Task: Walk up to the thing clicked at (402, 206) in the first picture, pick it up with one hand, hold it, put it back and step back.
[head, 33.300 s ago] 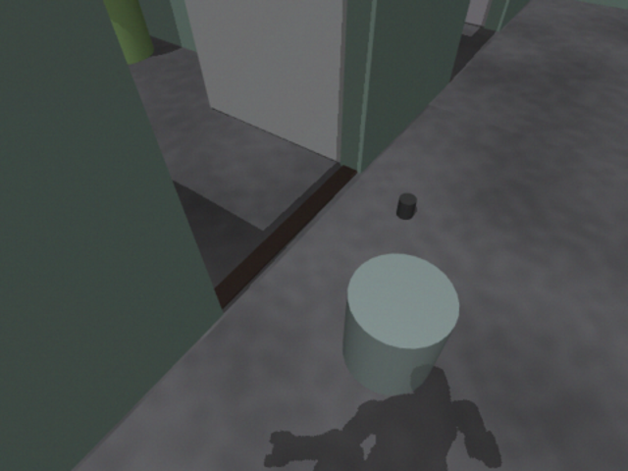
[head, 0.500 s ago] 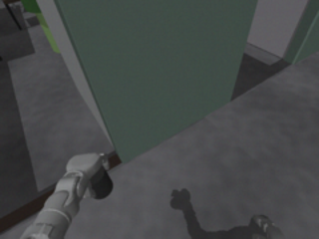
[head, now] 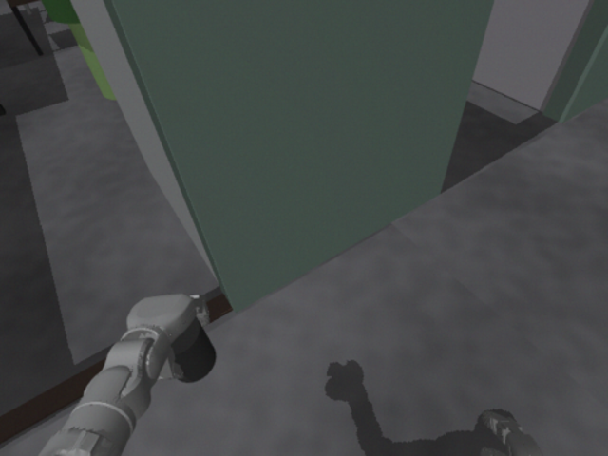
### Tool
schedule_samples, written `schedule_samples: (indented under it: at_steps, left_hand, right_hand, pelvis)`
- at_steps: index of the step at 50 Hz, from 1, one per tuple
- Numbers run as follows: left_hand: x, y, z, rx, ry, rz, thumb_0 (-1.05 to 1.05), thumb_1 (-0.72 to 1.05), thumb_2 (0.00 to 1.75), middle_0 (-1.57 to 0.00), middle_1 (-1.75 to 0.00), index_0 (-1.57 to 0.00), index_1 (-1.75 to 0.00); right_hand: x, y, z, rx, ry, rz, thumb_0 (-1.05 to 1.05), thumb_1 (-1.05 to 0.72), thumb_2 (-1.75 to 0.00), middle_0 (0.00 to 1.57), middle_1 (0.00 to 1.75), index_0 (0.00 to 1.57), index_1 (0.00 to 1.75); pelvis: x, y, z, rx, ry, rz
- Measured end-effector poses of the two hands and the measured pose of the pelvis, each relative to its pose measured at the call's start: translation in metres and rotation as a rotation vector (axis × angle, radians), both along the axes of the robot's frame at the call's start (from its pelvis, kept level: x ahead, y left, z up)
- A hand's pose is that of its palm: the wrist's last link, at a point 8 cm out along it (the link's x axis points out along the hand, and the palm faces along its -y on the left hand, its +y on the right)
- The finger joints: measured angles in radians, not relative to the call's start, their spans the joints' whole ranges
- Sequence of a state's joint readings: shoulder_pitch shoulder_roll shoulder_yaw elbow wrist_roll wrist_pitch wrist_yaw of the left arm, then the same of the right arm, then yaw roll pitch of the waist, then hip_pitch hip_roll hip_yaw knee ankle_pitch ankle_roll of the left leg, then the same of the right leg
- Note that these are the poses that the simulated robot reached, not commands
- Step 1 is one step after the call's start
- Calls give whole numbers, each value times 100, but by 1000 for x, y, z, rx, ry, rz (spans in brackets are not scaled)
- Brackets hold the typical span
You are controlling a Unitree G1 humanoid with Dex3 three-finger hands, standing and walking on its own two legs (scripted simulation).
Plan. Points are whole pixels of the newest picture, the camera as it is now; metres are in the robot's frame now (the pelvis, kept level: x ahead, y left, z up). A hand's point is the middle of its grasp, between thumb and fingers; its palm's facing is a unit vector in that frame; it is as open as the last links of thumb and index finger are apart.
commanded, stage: hold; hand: left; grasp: from above
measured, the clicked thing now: (185, 347) +0.31 +0.22 -0.08
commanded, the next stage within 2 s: crouch in 0.06 s
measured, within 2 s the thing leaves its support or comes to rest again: neither
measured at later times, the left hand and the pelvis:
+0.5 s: hand (177, 362) +0.28 +0.23 -0.08, palm faces -0.48 -0.04 -0.88, open 10.1 cm; pelvis -0.01 +0.00 -0.01, yaw +1 degrees
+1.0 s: hand (209, 373) +0.36 +0.25 -0.32, palm faces -0.44 +0.01 -0.90, open 10.0 cm; pelvis -0.05 +0.01 -0.19, yaw +0 degrees
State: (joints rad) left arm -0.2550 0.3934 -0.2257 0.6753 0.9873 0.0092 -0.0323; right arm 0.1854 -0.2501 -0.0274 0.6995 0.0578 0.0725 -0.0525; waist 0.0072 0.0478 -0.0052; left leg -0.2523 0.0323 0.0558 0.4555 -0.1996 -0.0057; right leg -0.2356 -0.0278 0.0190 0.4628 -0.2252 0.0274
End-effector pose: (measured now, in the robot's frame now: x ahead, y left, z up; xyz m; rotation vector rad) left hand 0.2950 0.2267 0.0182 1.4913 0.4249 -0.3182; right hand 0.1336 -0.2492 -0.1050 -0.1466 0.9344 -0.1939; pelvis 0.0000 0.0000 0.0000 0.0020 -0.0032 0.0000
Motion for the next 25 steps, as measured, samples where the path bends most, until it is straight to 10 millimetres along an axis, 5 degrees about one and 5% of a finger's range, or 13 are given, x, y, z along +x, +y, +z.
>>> schedule_samples:
  at_steps: [16,25]
  left_hand:
    - [0,2,-2,1,-5,0,1,-1,70,-58,-88,-55,-81]
    - [-4,4,-42,15,26,-10,1,-2,73,-56,-90,-53,-83]
  right_hand:
    - [-1,-2,1,-6,3,-6,1,-90,-90,20,30,20,30]
    - [-14,-5,-5,-30,60,3,1,-90,-90,20,30,20,30]
  pelvis:
    - [0,0,0,0,1,2]
    - [-6,0,-6,-1,50,13]
